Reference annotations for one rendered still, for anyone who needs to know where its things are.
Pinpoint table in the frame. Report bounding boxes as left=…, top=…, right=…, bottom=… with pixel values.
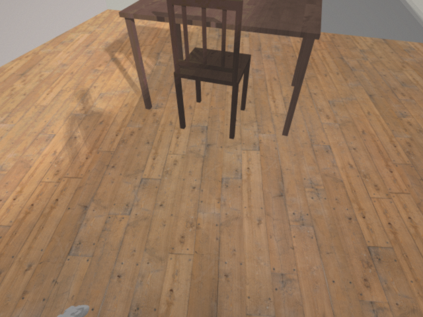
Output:
left=119, top=0, right=322, bottom=136

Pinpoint chair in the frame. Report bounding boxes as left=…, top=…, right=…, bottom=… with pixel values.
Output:
left=167, top=0, right=251, bottom=139

